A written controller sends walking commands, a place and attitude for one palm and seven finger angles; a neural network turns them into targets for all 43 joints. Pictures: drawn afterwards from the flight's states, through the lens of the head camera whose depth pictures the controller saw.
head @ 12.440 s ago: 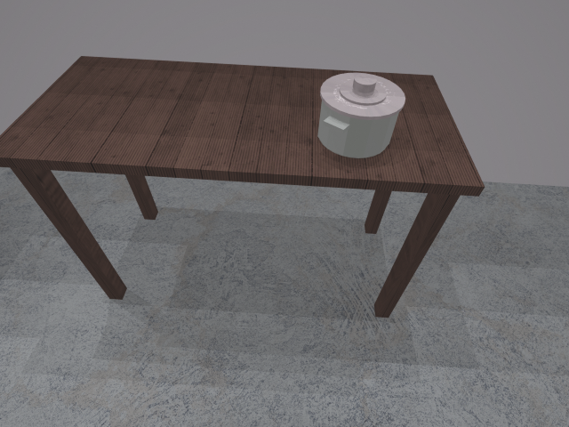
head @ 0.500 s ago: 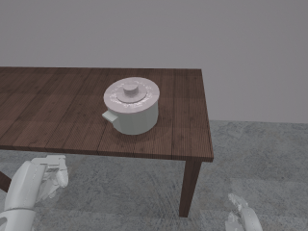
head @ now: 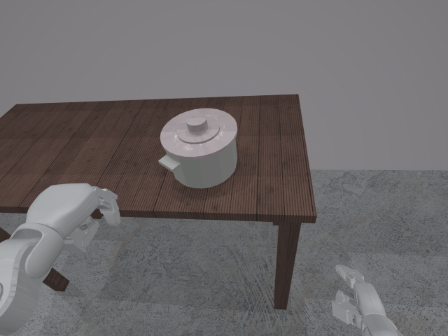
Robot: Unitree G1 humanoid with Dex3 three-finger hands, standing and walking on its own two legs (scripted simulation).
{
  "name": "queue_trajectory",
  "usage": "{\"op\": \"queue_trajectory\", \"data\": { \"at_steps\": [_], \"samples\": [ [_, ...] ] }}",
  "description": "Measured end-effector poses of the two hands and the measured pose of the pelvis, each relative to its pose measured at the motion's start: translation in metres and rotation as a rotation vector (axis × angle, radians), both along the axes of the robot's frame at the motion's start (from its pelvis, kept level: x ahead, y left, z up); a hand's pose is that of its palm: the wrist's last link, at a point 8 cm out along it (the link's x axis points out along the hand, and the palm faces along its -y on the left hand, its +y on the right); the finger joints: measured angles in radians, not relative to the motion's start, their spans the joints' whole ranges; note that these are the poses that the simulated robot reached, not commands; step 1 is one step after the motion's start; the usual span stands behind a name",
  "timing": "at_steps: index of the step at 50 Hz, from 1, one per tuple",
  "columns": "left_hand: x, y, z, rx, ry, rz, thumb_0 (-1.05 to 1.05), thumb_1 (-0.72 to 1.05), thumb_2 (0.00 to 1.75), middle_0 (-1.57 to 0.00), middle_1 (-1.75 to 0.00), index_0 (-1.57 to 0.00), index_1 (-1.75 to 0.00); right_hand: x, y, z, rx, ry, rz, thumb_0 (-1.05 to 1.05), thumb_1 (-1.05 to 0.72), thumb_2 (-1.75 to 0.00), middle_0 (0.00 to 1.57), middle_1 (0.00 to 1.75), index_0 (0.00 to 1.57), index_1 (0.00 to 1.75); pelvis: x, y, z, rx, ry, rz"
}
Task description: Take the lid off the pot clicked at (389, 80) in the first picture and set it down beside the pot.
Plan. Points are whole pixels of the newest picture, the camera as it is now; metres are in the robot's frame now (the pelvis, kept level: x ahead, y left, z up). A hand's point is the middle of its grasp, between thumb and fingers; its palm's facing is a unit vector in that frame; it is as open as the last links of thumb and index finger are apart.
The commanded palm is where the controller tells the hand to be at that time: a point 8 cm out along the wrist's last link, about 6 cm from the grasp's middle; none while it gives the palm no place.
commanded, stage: reach forward and open the fingers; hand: left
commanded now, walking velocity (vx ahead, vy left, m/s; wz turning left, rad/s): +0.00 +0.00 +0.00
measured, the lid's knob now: (196, 122) +0.56 +0.13 +0.10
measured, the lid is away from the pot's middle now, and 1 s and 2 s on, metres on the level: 0.00 0.00 0.00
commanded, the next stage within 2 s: move the open hand above the knob in 0.50 s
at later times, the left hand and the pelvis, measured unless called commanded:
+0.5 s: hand (83, 189) +0.29 +0.26 +0.16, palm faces -0.09 +0.01 -1.00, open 9.8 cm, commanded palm +0.26 +0.26 +0.22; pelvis -0.01 +0.02 +0.00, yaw +0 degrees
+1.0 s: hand (111, 161) +0.36 +0.24 +0.16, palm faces -0.12 -0.04 -0.99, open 10.0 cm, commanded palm +0.33 +0.23 +0.23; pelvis +0.00 +0.02 +0.00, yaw +1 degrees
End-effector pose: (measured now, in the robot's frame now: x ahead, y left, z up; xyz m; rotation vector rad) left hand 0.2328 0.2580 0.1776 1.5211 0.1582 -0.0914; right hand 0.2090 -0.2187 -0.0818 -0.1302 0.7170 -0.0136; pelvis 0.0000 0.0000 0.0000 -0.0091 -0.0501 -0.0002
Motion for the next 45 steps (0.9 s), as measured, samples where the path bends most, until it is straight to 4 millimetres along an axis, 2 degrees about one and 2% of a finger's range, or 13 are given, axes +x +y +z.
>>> {"op": "queue_trajectory", "data": {
  "at_steps": [7,14,19,23,29,37,45],
  "samples": [
    [0.005,-0.007,0.002,0.009,0.002,-0.055,0.0,0.04,1.3,-0.98,-0.49,-0.98,-0.49,-0.015,0.006,-0.009,0.002,0.049,0.014,0.01,-0.91,-0.9,0.2,0.3,0.2,0.3,-0.007,0.007,0.0,-0.003,0.003,0.002],
    [0.021,0.005,0.021,0.012,-0.07,-0.025,0.0,-0.15,1.38,-0.91,-0.25,-0.91,-0.25,-0.026,0.015,-0.016,0.018,0.086,0.019,0.01,-0.91,-0.9,0.2,0.3,0.2,0.3,-0.01,0.013,0.0,-0.004,0.002,0.007],
    [0.03,0.002,0.018,0.003,-0.042,-0.024,0.0,-0.24,1.42,-0.87,-0.15,-0.87,-0.15,-0.027,0.021,-0.017,0.03,0.08,0.02,0.01,-0.91,-0.9,0.2,0.3,0.2,0.3,-0.011,0.017,0.0,-0.003,0.005,0.003],
    [0.04,0.0,0.027,0.048,-0.046,-0.06,0.0,-0.27,1.45,-0.87,-0.12,-0.87,-0.11,-0.025,0.023,-0.015,0.018,0.067,0.024,0.01,-0.91,-0.9,0.2,0.3,0.2,0.3,-0.011,0.019,-0.001,-0.003,0.006,0.004],
    [0.053,0.013,0.047,0.025,-0.098,-0.004,0.0,-0.29,1.47,-0.86,-0.09,-0.86,-0.09,-0.019,0.025,-0.011,0.023,0.054,0.03,0.01,-0.91,-0.9,0.2,0.3,0.2,0.3,-0.009,0.022,-0.001,-0.003,0.013,0.006],
    [0.067,0.003,0.036,0.012,-0.044,-0.03,0.0,-0.31,1.5,-0.86,-0.09,-0.86,-0.08,-0.012,0.025,-0.009,0.002,0.052,0.042,0.01,-0.91,-0.9,0.2,0.3,0.2,0.3,-0.008,0.023,-0.001,-0.003,0.018,0.013],
    [0.094,-0.008,0.045,0.011,-0.067,-0.03,0.0,-0.31,1.5,-0.87,-0.09,-0.87,-0.08,-0.012,0.025,-0.012,0.005,0.078,0.045,0.01,-0.91,-0.9,0.2,0.3,0.2,0.3,-0.004,0.023,-0.001,-0.002,0.034,0.017]
  ]
}}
